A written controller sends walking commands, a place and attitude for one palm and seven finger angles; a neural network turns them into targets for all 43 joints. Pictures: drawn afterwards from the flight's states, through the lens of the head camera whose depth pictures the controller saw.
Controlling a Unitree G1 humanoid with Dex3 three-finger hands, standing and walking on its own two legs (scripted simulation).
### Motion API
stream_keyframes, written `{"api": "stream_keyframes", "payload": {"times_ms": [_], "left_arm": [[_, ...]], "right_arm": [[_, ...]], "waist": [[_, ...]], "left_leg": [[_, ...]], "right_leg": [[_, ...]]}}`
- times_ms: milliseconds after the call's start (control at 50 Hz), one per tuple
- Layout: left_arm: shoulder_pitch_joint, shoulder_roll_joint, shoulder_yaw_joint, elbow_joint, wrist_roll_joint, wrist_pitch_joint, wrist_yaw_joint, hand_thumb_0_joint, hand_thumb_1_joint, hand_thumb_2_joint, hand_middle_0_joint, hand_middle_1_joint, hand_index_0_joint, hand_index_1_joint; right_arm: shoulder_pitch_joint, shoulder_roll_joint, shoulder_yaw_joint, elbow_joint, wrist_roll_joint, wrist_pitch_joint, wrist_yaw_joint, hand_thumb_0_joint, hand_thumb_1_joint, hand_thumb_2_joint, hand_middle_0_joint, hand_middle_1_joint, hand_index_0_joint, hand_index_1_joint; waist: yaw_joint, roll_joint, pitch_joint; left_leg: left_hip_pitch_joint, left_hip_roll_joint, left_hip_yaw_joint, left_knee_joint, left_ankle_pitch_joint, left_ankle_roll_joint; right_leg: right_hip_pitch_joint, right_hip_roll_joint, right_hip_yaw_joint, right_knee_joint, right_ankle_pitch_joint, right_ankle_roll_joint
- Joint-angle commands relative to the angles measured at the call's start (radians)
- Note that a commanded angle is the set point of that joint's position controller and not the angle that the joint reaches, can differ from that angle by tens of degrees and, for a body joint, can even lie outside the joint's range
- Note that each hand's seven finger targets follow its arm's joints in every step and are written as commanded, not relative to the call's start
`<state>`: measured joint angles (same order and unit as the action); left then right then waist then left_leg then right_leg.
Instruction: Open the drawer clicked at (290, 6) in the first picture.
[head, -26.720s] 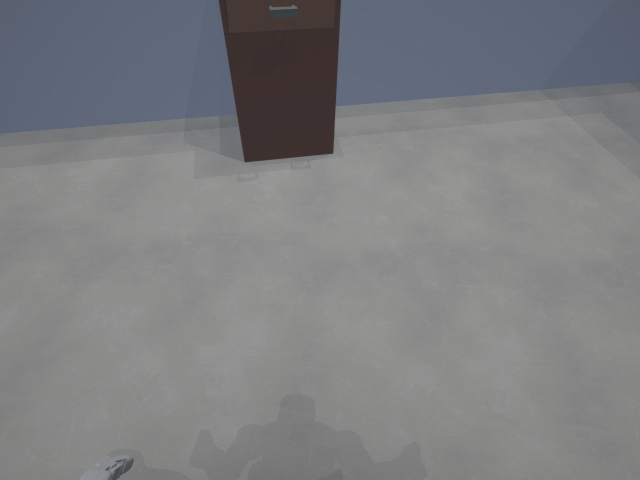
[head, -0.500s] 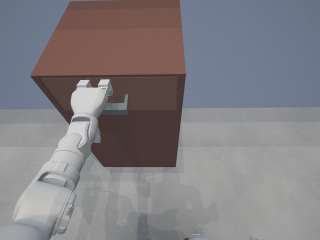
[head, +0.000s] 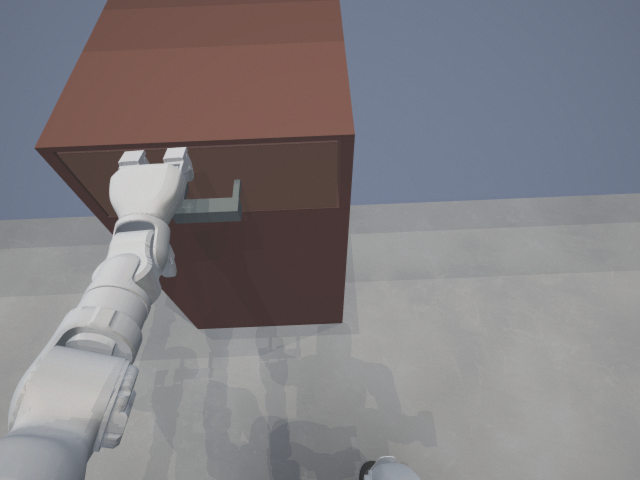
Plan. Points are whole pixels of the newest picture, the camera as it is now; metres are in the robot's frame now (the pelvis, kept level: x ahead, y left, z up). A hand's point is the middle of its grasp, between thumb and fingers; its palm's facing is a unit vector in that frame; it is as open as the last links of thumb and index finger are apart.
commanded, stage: re-aim the fingers above the handle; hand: left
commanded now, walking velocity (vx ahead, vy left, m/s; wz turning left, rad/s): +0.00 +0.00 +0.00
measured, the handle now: (209, 198) +0.53 +0.17 -0.03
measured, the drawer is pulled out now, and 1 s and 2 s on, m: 0.00 0.00 0.00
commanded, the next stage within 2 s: lower the fingers behind the handle in 1.34 s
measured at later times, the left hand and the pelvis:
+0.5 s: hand (180, 216) +0.46 +0.19 +0.02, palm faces -0.07 +0.01 -1.00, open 13.8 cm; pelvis +0.01 +0.01 +0.00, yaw +0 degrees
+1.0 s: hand (198, 225) +0.44 +0.16 +0.02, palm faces -0.12 -0.03 -0.99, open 13.8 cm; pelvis +0.01 -0.01 +0.01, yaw +1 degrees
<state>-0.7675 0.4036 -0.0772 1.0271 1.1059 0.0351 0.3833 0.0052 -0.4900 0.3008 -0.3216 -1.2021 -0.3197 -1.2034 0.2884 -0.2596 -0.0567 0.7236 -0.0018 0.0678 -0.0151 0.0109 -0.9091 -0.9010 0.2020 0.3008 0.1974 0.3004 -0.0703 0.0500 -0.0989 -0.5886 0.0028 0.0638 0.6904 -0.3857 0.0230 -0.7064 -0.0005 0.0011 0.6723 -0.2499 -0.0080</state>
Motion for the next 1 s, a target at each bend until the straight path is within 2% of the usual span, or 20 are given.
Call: {"api": "stream_keyframes", "payload": {"times_ms": [0,20,60,140,240,260,300,360,400,420,500,580,640,680,740,800,820,880,940,980], "left_arm": [[-0.425,0.127,-0.026,-0.206,-0.043,-0.022,-0.032,0.000,-0.500,0.300,-0.300,-1.200,-0.300,-1.200],[-0.428,0.115,-0.036,-0.218,-0.050,-0.041,-0.048,0.000,-0.500,0.300,-0.300,-1.200,-0.300,-1.200],[-0.480,0.088,-0.063,-0.300,-0.060,-0.097,-0.069,0.000,-0.500,0.300,-0.300,-1.200,-0.300,-1.200],[-0.469,0.141,0.002,-0.314,-0.027,-0.161,-0.020,0.000,-0.500,0.300,-0.300,-1.200,-0.300,-1.200],[-0.421,0.277,0.144,-0.222,0.014,-0.080,0.111,0.000,-0.500,0.300,-0.300,-1.200,-0.300,-1.200],[-0.428,0.250,0.127,-0.201,0.017,-0.047,0.123,0.000,-0.500,0.300,-0.300,-1.200,-0.300,-1.200],[-0.409,0.106,0.016,-0.188,0.023,0.016,0.128,0.000,-0.500,0.300,-0.300,-1.200,-0.300,-1.200],[-0.363,0.109,0.015,-0.187,-0.003,0.084,0.072,0.000,-0.500,0.300,-0.300,-1.200,-0.300,-1.200],[-0.353,0.044,-0.050,-0.227,-0.037,0.096,0.012,0.000,-0.500,0.300,-0.300,-1.200,-0.300,-1.200],[-0.381,0.018,-0.078,-0.264,-0.051,0.085,-0.014,0.000,-0.500,0.300,-0.300,-1.200,-0.300,-1.200],[-0.380,0.011,-0.088,-0.390,-0.067,-0.020,-0.070,0.000,-0.500,0.300,-0.300,-1.200,-0.300,-1.200],[-0.411,0.065,-0.031,-0.396,-0.010,-0.091,-0.003,0.000,-0.500,0.300,-0.300,-1.200,-0.300,-1.200],[-0.418,0.141,0.045,-0.296,0.028,-0.049,0.087,0.000,-0.500,0.300,-0.300,-1.200,-0.300,-1.200],[-0.418,0.185,0.078,-0.256,0.038,0.008,0.123,0.000,-0.500,0.300,-0.300,-1.200,-0.300,-1.200],[-0.417,0.132,0.024,-0.192,0.027,0.095,0.120,0.000,-0.500,0.300,-0.300,-1.200,-0.300,-1.200],[-0.384,0.051,-0.049,-0.188,-0.019,0.132,0.039,0.000,-0.500,0.300,-0.300,-1.200,-0.300,-1.200],[-0.367,0.054,-0.044,-0.212,-0.039,0.125,0.006,0.000,-0.500,0.300,-0.300,-1.200,-0.300,-1.200],[-0.339,-0.056,-0.145,-0.358,-0.090,0.051,-0.091,0.000,-0.500,0.300,-0.300,-1.200,-0.300,-1.200],[-0.344,-0.043,-0.142,-0.433,-0.079,-0.049,-0.118,0.000,-0.500,0.300,-0.300,-1.200,-0.300,-1.200],[-0.353,0.010,-0.086,-0.424,-0.049,-0.098,-0.080,0.000,-0.500,0.300,-0.300,-1.200,-0.300,-1.200]], "right_arm": [[0.085,-0.141,-0.056,-0.087,0.005,-0.031,-0.025,0.000,-0.900,-0.900,0.200,0.300,0.200,0.300],[0.086,-0.139,-0.055,-0.088,0.003,-0.034,-0.031,0.000,-0.900,-0.900,0.200,0.300,0.200,0.300],[0.095,-0.136,-0.060,-0.087,-0.003,-0.039,-0.037,0.000,-0.900,-0.900,0.200,0.300,0.200,0.300],[0.113,-0.128,-0.058,-0.070,-0.012,-0.044,-0.034,0.000,-0.900,-0.900,0.200,0.300,0.200,0.300],[0.086,-0.129,-0.039,-0.059,-0.028,-0.034,-0.003,0.000,-0.900,-0.900,0.200,0.300,0.200,0.300],[0.079,-0.127,-0.038,-0.066,-0.028,-0.030,0.002,0.000,-0.900,-0.900,0.200,0.300,0.200,0.300],[0.078,-0.115,-0.047,-0.076,-0.020,-0.028,0.018,0.000,-0.900,-0.900,0.200,0.300,0.200,0.300],[0.081,-0.131,-0.056,-0.090,-0.010,-0.008,0.022,0.000,-0.900,-0.900,0.200,0.300,0.200,0.300],[0.070,-0.131,-0.060,-0.106,0.000,0.005,0.015,0.000,-0.900,-0.900,0.200,0.300,0.200,0.300],[0.066,-0.134,-0.061,-0.109,0.002,0.008,0.008,0.000,-0.900,-0.900,0.200,0.300,0.200,0.300],[0.057,-0.125,-0.058,-0.116,-0.005,0.001,-0.022,0.000,-0.900,-0.900,0.200,0.300,0.200,0.300],[0.062,-0.106,-0.049,-0.095,-0.013,-0.008,-0.020,0.000,-0.900,-0.900,0.200,0.300,0.200,0.300],[0.048,-0.104,-0.035,-0.073,-0.022,-0.014,-0.007,0.000,-0.900,-0.900,0.200,0.300,0.200,0.300],[0.029,-0.104,-0.028,-0.075,-0.022,-0.010,-0.002,0.000,-0.900,-0.900,0.200,0.300,0.200,0.300],[0.016,-0.105,-0.030,-0.082,-0.016,-0.005,0.003,0.000,-0.900,-0.900,0.200,0.300,0.200,0.300],[0.018,-0.117,-0.041,-0.104,-0.001,0.007,-0.003,0.000,-0.900,-0.900,0.200,0.300,0.200,0.300],[0.022,-0.121,-0.047,-0.112,0.002,0.009,-0.007,0.000,-0.900,-0.900,0.200,0.300,0.200,0.300],[0.016,-0.123,-0.056,-0.133,0.003,0.007,-0.022,0.000,-0.900,-0.900,0.200,0.300,0.200,0.300],[0.020,-0.116,-0.054,-0.121,-0.002,0.000,-0.036,0.000,-0.900,-0.900,0.200,0.300,0.200,0.300],[0.029,-0.107,-0.051,-0.105,-0.008,-0.007,-0.037,0.000,-0.900,-0.900,0.200,0.300,0.200,0.300]], "waist": [[-0.036,-0.084,-0.434],[-0.041,-0.107,-0.435],[-0.051,-0.048,-0.439],[-0.030,-0.012,-0.411],[0.021,-0.017,-0.412],[0.019,-0.020,-0.426],[0.007,0.006,-0.454],[0.011,-0.038,-0.535],[-0.008,-0.083,-0.524],[-0.026,-0.107,-0.506],[-0.024,-0.091,-0.443],[-0.005,-0.007,-0.363],[0.013,-0.021,-0.328],[0.029,-0.023,-0.374],[0.023,-0.033,-0.420],[0.004,-0.088,-0.481],[0.002,-0.115,-0.508],[-0.022,-0.128,-0.502],[-0.029,-0.109,-0.411],[-0.016,-0.076,-0.347]], "left_leg": [[0.120,-0.029,-0.019,-0.074,0.310,0.011],[0.122,-0.030,-0.021,-0.071,0.303,0.015],[0.167,-0.029,-0.038,-0.066,0.340,0.013],[0.167,-0.027,-0.056,-0.046,0.375,0.002],[0.063,-0.034,-0.039,-0.034,0.401,-0.009],[0.052,-0.038,-0.038,-0.035,0.408,-0.011],[0.098,-0.025,-0.028,-0.036,0.458,-0.017],[0.154,-0.015,-0.028,-0.034,0.548,-0.011],[0.176,-0.014,-0.027,-0.046,0.522,0.000],[0.184,-0.013,-0.030,-0.054,0.500,0.004],[0.229,-0.015,-0.051,-0.067,0.508,0.012],[0.217,-0.016,-0.063,-0.064,0.503,-0.007],[0.131,-0.027,-0.049,-0.073,0.406,-0.017],[0.105,-0.032,-0.035,-0.077,0.387,-0.018],[0.105,-0.030,-0.011,-0.084,0.380,-0.016],[0.146,-0.027,-0.005,-0.087,0.415,-0.004],[0.157,-0.026,-0.006,-0.085,0.424,0.002],[0.211,-0.027,-0.023,-0.079,0.466,0.015],[0.229,-0.027,-0.042,-0.077,0.458,0.015],[0.205,-0.030,-0.043,-0.075,0.430,0.010]], "right_leg": [[0.376,0.030,-0.002,-0.064,0.277,-0.014],[0.379,0.029,0.000,-0.068,0.270,-0.010],[0.340,0.030,-0.005,-0.061,0.278,-0.019],[0.272,0.036,-0.018,-0.035,0.250,-0.027],[0.301,0.035,-0.026,0.013,0.281,-0.033],[0.319,0.037,-0.028,0.014,0.294,-0.034],[0.302,0.041,-0.038,0.012,0.320,-0.033],[0.374,0.042,-0.031,-0.001,0.390,-0.027],[0.396,0.041,-0.028,-0.024,0.400,-0.018],[0.395,0.040,-0.027,-0.038,0.392,-0.014],[0.370,0.037,-0.029,-0.055,0.362,-0.016],[0.291,0.037,-0.037,-0.037,0.299,-0.031],[0.288,0.037,-0.038,-0.023,0.250,-0.039],[0.331,0.035,-0.030,-0.014,0.259,-0.037],[0.378,0.033,-0.023,-0.024,0.295,-0.030],[0.441,0.031,-0.018,-0.043,0.369,-0.019],[0.469,0.030,-0.014,-0.049,0.390,-0.015],[0.467,0.030,-0.014,-0.066,0.427,-0.011],[0.391,0.032,-0.020,-0.070,0.380,-0.014],[0.352,0.029,-0.022,-0.066,0.340,-0.022]]}}
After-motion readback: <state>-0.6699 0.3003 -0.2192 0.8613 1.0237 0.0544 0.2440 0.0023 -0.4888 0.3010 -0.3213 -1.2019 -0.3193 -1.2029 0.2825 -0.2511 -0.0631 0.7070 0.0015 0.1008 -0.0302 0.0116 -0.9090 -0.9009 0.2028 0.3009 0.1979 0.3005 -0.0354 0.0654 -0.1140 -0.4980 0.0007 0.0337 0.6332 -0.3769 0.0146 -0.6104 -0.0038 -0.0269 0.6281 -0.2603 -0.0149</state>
